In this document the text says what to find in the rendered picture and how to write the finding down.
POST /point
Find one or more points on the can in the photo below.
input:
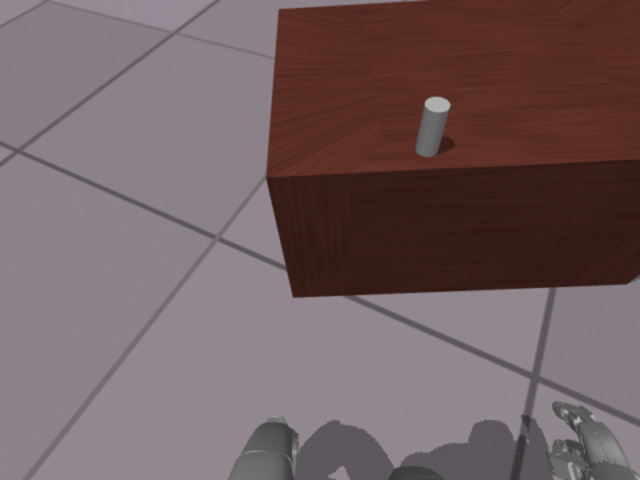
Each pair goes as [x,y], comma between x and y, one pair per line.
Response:
[432,125]

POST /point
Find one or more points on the right robot arm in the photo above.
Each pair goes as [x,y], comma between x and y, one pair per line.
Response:
[612,471]

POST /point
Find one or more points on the right robot hand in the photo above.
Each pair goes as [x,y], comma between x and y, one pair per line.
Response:
[571,460]

